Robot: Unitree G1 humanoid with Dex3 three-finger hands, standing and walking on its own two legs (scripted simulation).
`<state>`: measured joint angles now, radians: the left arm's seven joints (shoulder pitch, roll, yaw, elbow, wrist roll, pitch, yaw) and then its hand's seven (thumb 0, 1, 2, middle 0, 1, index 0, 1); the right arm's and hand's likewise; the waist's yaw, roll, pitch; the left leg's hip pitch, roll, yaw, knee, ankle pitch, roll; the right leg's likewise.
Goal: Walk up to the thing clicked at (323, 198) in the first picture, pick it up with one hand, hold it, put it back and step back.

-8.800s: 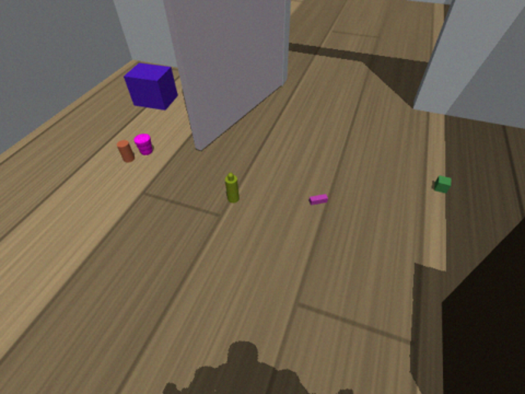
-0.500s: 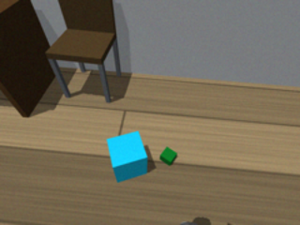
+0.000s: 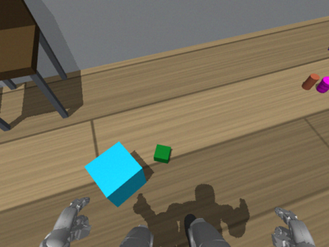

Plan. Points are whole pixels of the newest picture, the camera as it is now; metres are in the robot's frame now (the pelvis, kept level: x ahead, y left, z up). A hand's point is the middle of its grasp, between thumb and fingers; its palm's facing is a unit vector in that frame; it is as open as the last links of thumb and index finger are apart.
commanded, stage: walk up
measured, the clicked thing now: out of the picture +0.27 -1.50 -0.73
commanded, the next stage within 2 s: none
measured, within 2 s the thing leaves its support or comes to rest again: neither
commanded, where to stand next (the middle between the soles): +0.07 -0.11 m, yaw -89 degrees
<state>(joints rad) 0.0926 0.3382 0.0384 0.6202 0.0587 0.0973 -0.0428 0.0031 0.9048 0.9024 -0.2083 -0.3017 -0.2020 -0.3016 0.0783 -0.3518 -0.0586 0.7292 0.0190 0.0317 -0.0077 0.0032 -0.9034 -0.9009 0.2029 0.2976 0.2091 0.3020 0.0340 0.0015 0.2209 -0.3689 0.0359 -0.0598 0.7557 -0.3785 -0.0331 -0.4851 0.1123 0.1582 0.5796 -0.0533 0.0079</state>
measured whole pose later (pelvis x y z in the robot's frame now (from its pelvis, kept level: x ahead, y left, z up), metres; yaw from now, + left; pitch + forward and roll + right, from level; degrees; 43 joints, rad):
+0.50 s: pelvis -0.07 -0.02 +0.00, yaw -29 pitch -2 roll +1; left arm 0.28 0.43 0.09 0.71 0.05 0.06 -0.13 0.01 0.91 0.90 -0.20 -0.30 -0.20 -0.30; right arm 0.26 -0.52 -0.14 0.82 -0.03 0.02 0.00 0.00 -0.90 -0.90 0.20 0.30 0.21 0.30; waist 0.00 0.05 0.08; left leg -0.39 0.24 0.19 0.91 -0.56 -0.04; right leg -0.36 -0.06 0.00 0.77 -0.39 0.01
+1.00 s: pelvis +0.03 -0.05 +0.01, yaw -52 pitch -1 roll +0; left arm 0.27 0.44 0.03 0.72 0.00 0.01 0.04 0.01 0.90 0.90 -0.21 -0.30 -0.20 -0.30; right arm 0.21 -0.40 -0.06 0.74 -0.01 -0.03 0.02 0.01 -0.90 -0.90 0.20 0.30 0.21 0.30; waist 0.00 0.00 0.14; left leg -0.41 0.01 0.01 0.71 -0.29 0.02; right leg -0.40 0.12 0.21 1.00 -0.52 0.01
